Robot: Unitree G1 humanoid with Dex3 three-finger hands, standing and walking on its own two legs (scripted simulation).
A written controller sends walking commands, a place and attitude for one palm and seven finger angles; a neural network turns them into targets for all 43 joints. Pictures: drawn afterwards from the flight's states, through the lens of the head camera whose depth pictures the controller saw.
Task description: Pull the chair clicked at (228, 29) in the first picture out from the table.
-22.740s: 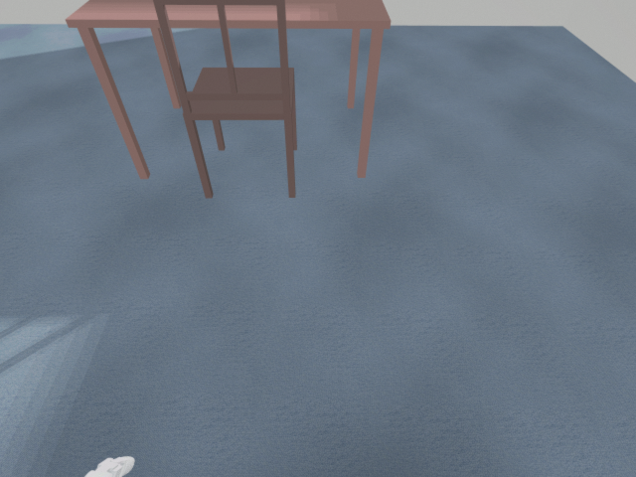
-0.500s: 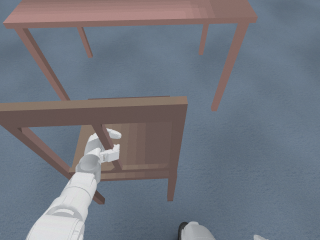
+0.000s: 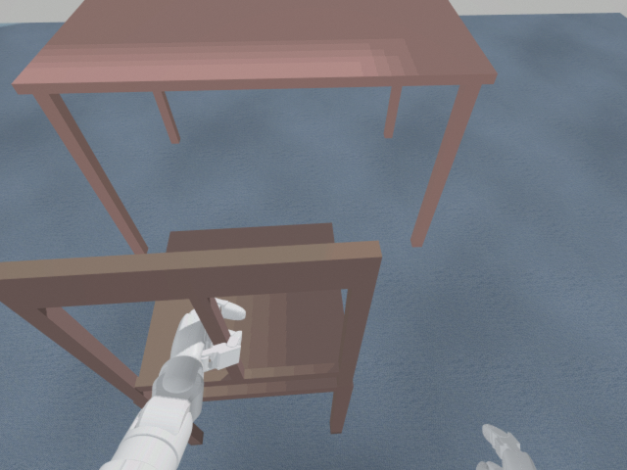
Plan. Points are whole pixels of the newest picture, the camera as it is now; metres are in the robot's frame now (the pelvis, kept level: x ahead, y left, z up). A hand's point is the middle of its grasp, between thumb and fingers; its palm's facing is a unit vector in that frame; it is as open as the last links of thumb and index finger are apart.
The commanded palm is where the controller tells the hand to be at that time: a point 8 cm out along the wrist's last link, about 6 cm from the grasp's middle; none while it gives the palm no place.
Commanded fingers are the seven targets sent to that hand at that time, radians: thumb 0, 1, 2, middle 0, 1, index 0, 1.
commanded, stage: stop walking, hand still on the chair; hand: left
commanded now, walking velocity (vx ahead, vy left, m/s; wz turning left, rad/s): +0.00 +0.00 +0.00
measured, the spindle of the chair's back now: (222, 341) +0.31 +0.15 -0.08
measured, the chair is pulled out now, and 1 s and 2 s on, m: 0.53 0.53 0.53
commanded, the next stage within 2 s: open the thumb and straighten the fingers in 0.34 s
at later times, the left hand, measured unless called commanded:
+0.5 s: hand (231, 347) +0.29 +0.13 -0.06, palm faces -0.02 -0.98 -0.19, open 5.6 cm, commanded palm +0.27 +0.19 -0.05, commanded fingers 0.00 0.42 0.67 -0.50 -1.45 -0.50 -1.45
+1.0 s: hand (225, 346) +0.30 +0.14 -0.07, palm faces +0.00 -0.98 -0.19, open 15.2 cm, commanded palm +0.27 +0.20 -0.05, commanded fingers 0.00 -0.55 0.20 -0.03 -0.07 -0.03 -0.07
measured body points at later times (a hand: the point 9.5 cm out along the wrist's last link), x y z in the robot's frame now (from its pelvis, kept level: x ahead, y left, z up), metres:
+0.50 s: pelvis +0.01 +0.01 +0.00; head +0.04 +0.00 +0.45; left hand +0.29 +0.18 -0.05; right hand +0.12 -0.24 -0.12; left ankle -0.07 +0.12 -0.73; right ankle +0.07 -0.12 -0.73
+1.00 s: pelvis +0.01 +0.00 -0.03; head +0.06 -0.02 +0.42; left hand +0.29 +0.19 -0.05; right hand +0.16 -0.25 -0.15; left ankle -0.07 +0.12 -0.73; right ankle +0.07 -0.12 -0.73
